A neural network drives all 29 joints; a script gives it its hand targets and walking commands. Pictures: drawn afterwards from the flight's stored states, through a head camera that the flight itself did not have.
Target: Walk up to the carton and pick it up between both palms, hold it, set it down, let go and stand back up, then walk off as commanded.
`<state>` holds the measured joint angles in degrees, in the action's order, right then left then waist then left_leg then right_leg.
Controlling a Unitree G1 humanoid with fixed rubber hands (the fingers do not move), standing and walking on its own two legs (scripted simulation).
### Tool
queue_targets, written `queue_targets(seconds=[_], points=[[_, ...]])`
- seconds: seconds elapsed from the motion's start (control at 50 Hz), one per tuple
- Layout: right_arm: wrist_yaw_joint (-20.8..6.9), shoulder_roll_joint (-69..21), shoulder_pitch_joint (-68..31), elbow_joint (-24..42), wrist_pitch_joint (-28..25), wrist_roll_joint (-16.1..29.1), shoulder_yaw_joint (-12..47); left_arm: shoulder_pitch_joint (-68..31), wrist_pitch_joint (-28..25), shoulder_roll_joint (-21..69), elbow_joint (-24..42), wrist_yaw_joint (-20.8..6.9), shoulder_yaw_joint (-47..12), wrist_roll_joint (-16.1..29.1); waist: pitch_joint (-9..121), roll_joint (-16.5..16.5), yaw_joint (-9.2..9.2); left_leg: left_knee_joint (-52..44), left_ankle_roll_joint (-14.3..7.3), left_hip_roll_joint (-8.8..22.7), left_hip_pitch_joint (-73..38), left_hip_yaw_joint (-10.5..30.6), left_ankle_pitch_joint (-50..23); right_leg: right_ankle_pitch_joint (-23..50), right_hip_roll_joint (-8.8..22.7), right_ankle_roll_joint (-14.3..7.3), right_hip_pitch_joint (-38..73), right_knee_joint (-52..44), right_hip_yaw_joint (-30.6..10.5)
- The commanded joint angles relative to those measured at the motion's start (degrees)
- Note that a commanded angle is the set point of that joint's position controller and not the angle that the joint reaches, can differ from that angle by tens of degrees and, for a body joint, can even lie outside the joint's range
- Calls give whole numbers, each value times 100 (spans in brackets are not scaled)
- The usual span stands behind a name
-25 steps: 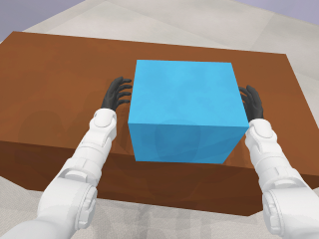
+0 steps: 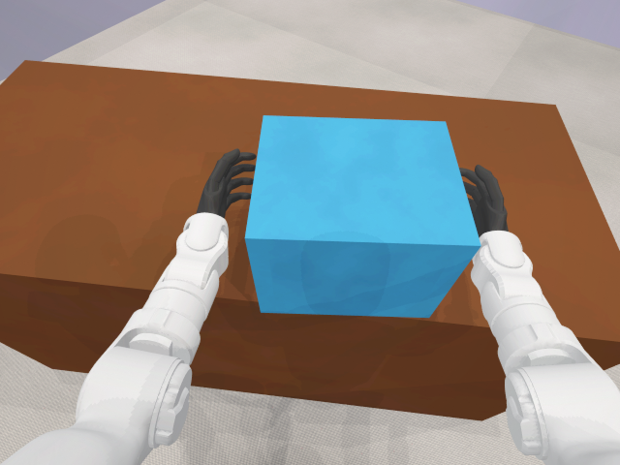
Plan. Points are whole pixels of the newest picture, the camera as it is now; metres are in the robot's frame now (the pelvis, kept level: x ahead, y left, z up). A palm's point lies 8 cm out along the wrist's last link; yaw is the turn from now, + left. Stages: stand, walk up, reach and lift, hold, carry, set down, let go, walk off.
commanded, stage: reach and lift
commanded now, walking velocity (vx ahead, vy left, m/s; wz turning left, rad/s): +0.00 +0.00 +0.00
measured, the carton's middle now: (349, 220) +0.45 -0.04 +0.02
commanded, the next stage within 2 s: none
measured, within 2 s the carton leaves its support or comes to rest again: leaves its support in 1.18 s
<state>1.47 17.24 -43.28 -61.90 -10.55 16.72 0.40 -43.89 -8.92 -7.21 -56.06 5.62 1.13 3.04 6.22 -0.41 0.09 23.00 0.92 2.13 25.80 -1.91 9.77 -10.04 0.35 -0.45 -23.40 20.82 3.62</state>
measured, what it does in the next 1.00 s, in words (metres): stands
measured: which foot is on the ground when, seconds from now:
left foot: down 0.00-1.00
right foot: down 0.00-1.00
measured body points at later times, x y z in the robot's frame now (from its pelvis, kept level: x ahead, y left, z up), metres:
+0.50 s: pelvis +0.00 +0.00 +0.00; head +0.06 +0.00 +0.45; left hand +0.43 +0.15 +0.07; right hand +0.43 -0.21 +0.07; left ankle +0.00 +0.12 -0.74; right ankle -0.01 -0.12 -0.74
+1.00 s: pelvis +0.00 +0.00 +0.00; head +0.04 +0.00 +0.45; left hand +0.42 +0.16 +0.07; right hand +0.41 -0.20 +0.07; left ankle +0.00 +0.12 -0.74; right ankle -0.01 -0.12 -0.74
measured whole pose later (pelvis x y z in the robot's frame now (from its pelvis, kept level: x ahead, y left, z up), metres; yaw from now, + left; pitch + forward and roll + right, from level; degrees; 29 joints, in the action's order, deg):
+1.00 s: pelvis +0.00 +0.00 +0.00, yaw +0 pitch +12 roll -1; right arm 1.6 9.5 -39.8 -62.1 -14.2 -0.7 -13.6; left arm -41.0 -10.4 -2.4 -57.4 6.4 13.2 -4.5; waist 8.7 -0.3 0.1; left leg 22.2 0.9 2.1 24.3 -1.9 9.7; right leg -9.6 0.3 -0.3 -21.7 19.6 3.6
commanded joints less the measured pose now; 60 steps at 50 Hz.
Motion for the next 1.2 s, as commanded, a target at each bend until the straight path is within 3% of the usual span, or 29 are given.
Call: queue_targets(seconds=[0.0,0.04,0.06,0.12,0.14,0.24,0.3,0.34,0.36,0.42,0.48,0.52,0.58,0.6,0.64,0.66,0.68,0.72,0.74,0.78,0.82,0.84,0.94,0.96,1.02,1.06,1.1,1.14,1.18], points=[[-45,-357,-2415,300,-339,-632,-163,-2198,-372,618,284,-1,415,-120,3331,254,-198,430,197,-84,-1517,-68,-2111,2344,-220,173,508,52,-191],[-58,-246,-2483,295,-362,-650,-259,-2222,-414,642,419,53,373,-188,3404,17,-183,338,223,-68,-1566,-37,-1965,1938,-251,143,374,9,-148],[-61,-331,-2567,389,-376,-674,-295,-2329,-395,672,370,74,462,-167,3491,237,-154,370,192,-44,-1593,-91,-2020,1888,-272,118,259,-21,-142],[-108,-489,-2430,-35,-282,-735,-324,-2225,-382,762,175,9,450,-241,3186,10,-187,341,214,-57,-1639,-59,-2072,1989,-227,123,252,-39,-158],[-85,-552,-2639,282,-305,-837,-385,-2437,-366,735,223,-15,539,-209,3272,280,-136,324,170,-55,-1606,-75,-2028,1863,-219,144,216,-97,-164],[-81,-617,-2417,195,-346,-1000,-516,-2283,-482,889,208,-23,479,-340,3404,129,-298,267,178,-98,-1623,-106,-1849,1980,-226,149,470,-61,-127],[-161,-601,-2565,57,-379,-1014,-579,-2312,-456,1014,314,15,535,-430,3252,-58,-180,315,240,-75,-1756,-46,-2085,1895,-257,109,297,-93,-108],[-189,-754,-2525,52,-398,-1147,-626,-2295,-451,1178,196,-11,479,-405,3379,125,-244,310,221,-49,-1809,-56,-2011,1877,-266,86,319,-108,-59],[-224,-892,-2519,-19,-317,-1243,-622,-2254,-446,1132,-87,-93,612,-502,3049,183,-160,254,161,-79,-1555,-93,-1804,1795,-188,85,429,-165,-148],[-337,-1538,-2770,211,-416,-1750,-845,-2683,-538,1616,162,-359,653,-759,2990,219,-277,91,143,-156,-1606,-174,-1629,1836,-134,157,723,-176,-108],[-773,-3514,-2642,358,-499,-2467,-677,-2558,-545,3166,88,-766,536,-1360,3011,363,-290,-65,87,-204,-1770,-210,-1769,2569,-68,187,1238,-118,-51],[-862,-3761,-2245,315,-518,-2665,-616,-2177,-493,3456,100,-872,451,-1453,3008,337,-276,-90,77,-193,-1851,-222,-2076,3138,-76,207,1570,-42,-76],[-948,-3914,-2218,550,-592,-2587,-447,-2137,-515,3496,267,-916,351,-1380,3178,294,-308,-160,11,-249,-1684,-185,-1788,3392,-42,206,1942,16,-131],[-924,-4051,-2354,685,-664,-2601,-315,-2118,-529,3477,172,-883,362,-1450,3255,286,-177,-140,16,-248,-1516,-188,-1781,3600,-26,215,2077,54,-204],[-864,-3920,-2188,314,-593,-2629,-565,-2009,-421,3610,-46,-899,226,-1387,3107,360,-465,-189,44,-247,-1549,-116,-1634,3646,-49,218,2114,13,-136],[-826,-3945,-2376,885,-638,-2555,-183,-2039,-448,3684,246,-876,22,-1328,3311,345,-349,-186,83,-287,-1649,-107,-1857,4099,-65,271,2187,74,-150],[-840,-3968,-2361,735,-654,-2606,-257,-2133,-490,3659,200,-869,-26,-1275,3468,265,-437,-165,90,-265,-1598,-79,-1811,3952,-43,226,2223,61,-141],[-836,-3968,-2181,701,-576,-2438,62,-1838,-440,3591,140,-838,48,-1324,3069,433,-265,-130,49,-255,-1656,-101,-1896,4102,-64,271,2266,64,-130],[-808,-4008,-2224,714,-540,-2495,-2,-2075,-462,3594,337,-850,-81,-1279,3008,407,-446,-191,64,-295,-1554,-95,-1753,4018,-46,283,2325,54,-132],[-797,-3992,-2378,782,-460,-2510,42,-2033,-351,3708,44,-865,-75,-1201,3062,315,-336,-225,82,-269,-1599,-115,-1676,3624,-55,229,2194,-46,-122],[-787,-4091,-2308,1068,-547,-2389,203,-2131,-410,3919,576,-784,-451,-1184,3339,282,-517,-117,167,-262,-1848,-33,-2022,3910,-147,243,2180,9,-17],[-781,-4109,-2179,885,-513,-2349,293,-2039,-405,3872,615,-755,-487,-1149,3415,241,-396,-60,159,-263,-2000,-52,-2211,4084,-112,247,2202,24,-87],[-691,-4207,-2491,1413,-498,-2165,677,-2318,-344,4053,1103,-698,-902,-933,3465,196,-418,32,237,-286,-2015,39,-2568,4196,-184,212,2328,0,-26],[-679,-4173,-2436,1272,-441,-2245,574,-2382,-328,4087,934,-728,-833,-956,3292,167,-564,-42,237,-289,-1998,67,-2308,3880,-172,214,2251,-67,-40],[-685,-4155,-2553,1563,-396,-2101,680,-2244,-193,4223,1133,-715,-902,-935,3277,172,-467,-69,283,-230,-2315,115,-2504,3699,-260,216,2160,-155,36],[-707,-4117,-2930,1405,-420,-2157,564,-3215,-255,4295,1522,-641,-1239,-815,3600,-127,-650,139,402,-187,-2652,146,-2807,3131,-290,109,1708,-211,134],[-719,-4187,-2592,1609,-311,-1899,838,-2529,-132,4315,1403,-610,-1237,-725,3619,78,-445,114,354,-169,-2763,147,-2812,3122,-335,72,1807,-328,65],[-701,-4198,-3243,2266,-391,-1729,1031,-2850,-91,4463,1759,-556,-1423,-595,3925,68,-358,98,342,-206,-2576,157,-2787,3306,-322,90,1887,-226,20],[-668,-4194,-3192,1940,-229,-1733,957,-2820,103,4380,1368,-612,-1231,-669,3228,222,-443,17,317,-204,-2448,182,-2530,3031,-300,158,1779,-314,-12]])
